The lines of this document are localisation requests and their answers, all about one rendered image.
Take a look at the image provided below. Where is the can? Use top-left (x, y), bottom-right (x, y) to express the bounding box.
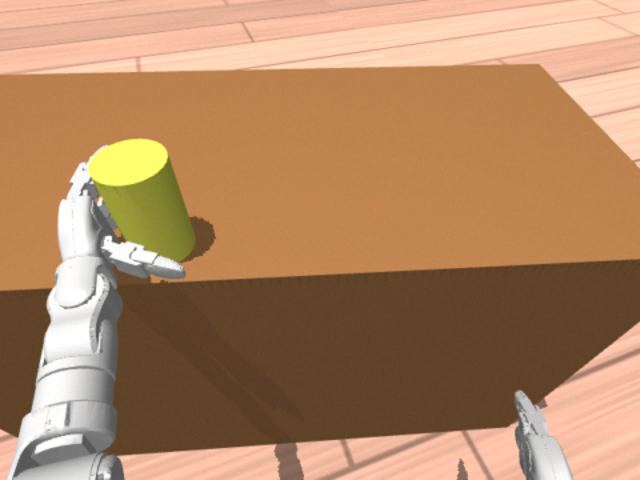
top-left (88, 139), bottom-right (196, 263)

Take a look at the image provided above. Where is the left robot hand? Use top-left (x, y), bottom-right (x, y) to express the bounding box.
top-left (58, 145), bottom-right (186, 279)

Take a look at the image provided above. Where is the right robot hand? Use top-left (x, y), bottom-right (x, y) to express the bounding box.
top-left (514, 390), bottom-right (574, 480)

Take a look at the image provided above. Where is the left robot arm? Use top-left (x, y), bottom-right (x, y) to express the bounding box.
top-left (6, 256), bottom-right (124, 480)

